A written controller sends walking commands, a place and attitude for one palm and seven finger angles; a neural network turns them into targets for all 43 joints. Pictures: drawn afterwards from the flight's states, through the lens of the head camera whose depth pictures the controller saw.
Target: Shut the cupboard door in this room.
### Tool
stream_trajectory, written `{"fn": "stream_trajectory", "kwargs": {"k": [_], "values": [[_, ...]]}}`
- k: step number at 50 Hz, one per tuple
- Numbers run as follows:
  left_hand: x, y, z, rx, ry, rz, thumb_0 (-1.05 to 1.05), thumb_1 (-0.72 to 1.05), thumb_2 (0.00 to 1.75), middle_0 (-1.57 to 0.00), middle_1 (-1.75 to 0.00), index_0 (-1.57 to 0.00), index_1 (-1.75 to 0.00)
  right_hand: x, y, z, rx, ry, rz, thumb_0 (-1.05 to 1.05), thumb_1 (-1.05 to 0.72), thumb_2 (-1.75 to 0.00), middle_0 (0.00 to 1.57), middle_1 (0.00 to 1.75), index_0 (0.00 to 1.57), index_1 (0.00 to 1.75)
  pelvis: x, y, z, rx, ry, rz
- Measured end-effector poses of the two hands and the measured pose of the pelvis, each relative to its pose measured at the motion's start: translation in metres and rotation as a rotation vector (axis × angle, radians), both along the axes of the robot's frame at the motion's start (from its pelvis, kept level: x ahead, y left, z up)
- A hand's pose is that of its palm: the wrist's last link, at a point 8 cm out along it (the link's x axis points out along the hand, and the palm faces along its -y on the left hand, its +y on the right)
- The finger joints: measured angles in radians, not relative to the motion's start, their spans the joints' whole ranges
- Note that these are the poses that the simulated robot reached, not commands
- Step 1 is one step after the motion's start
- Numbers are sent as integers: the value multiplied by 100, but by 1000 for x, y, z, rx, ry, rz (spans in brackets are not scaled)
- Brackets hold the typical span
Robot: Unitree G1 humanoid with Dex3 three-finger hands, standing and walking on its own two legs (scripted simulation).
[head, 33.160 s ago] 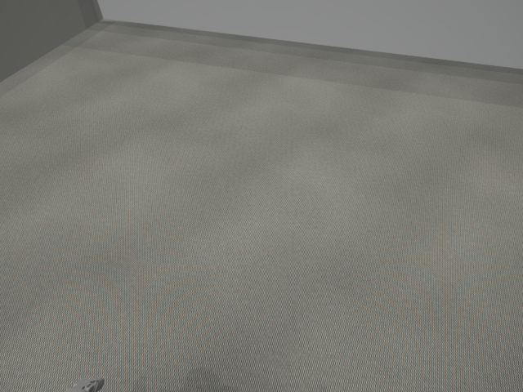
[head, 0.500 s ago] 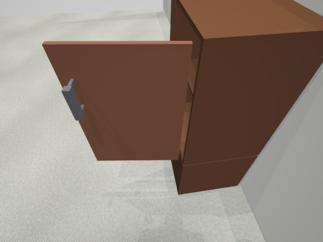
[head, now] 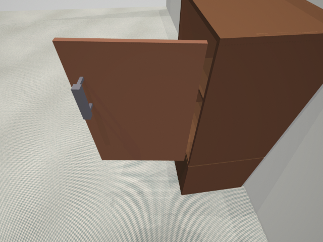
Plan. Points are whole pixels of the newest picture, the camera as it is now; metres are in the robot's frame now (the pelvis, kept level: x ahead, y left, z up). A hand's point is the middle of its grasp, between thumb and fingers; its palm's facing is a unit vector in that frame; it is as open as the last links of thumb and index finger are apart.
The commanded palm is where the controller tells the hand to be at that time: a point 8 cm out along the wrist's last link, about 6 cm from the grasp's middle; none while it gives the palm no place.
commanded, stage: look again from close up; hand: left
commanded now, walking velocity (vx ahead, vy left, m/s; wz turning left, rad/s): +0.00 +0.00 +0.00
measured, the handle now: (84, 98) +0.50 +0.27 +0.07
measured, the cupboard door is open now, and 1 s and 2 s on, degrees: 82 82 82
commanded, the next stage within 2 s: raise the hand and make a fist in 0.28 s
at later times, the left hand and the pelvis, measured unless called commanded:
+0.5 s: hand (70, 241) +0.14 +0.23 -0.08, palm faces +0.22 -0.95 -0.22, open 7.4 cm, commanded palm +0.11 +0.26 -0.05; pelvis +0.00 +0.02 -0.01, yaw +0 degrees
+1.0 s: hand (82, 221) +0.17 +0.19 -0.02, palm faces +0.04 -1.00 -0.06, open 5.2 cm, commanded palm +0.14 +0.25 -0.01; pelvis -0.02 -0.02 -0.09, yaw +1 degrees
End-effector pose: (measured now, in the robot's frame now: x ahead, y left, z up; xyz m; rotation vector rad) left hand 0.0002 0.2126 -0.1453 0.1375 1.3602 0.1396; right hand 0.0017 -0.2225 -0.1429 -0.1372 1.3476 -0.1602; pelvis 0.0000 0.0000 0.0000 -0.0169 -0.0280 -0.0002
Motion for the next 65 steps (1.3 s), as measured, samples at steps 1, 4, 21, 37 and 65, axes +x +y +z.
{"fn": "stream_trajectory", "kwargs": {"k": [1, 4, 21, 37, 65], "values": [[3, 5, 0, 5, -10, 1, 1, 90, 90, -20, -30, -20, -30, 5, 1, 1, -5, -10, 6, 2, -93, -90, 20, 30, 20, 30, 1, 3, 0, 1, 0, 0], [11, 19, 1, 17, -32, -3, 1, 90, 90, -20, -30, -20, -30, 19, 2, 4, -20, -39, 20, 2, -94, -90, 20, 30, 20, 30, 3, 9, 0, 5, 3, -2], [36, 64, 15, 74, -89, 33, 1, 90, 90, -20, -30, -20, -30, 70, 5, 20, -58, -150, 76, 1, -90, -90, 20, 30, 20, 30, 9, 22, 3, 7, 10, -11], [142, 32, 108, -98, -1321, -129, 1, 90, 90, -36, -48, -36, -47, 171, -31, 24, -92, -838, 157, 1, -90, -90, 20, 30, 20, 30, -28, -13, -78, 22, 226, -2], [168, 46, 156, -71, -1321, -110, 2, 90, 90, -87, -103, -86, -103, 145, -17, 11, -103, -657, 114, 2, -90, -90, 20, 30, 20, 30, -4, 0, -60, -8, 229, 4]]}}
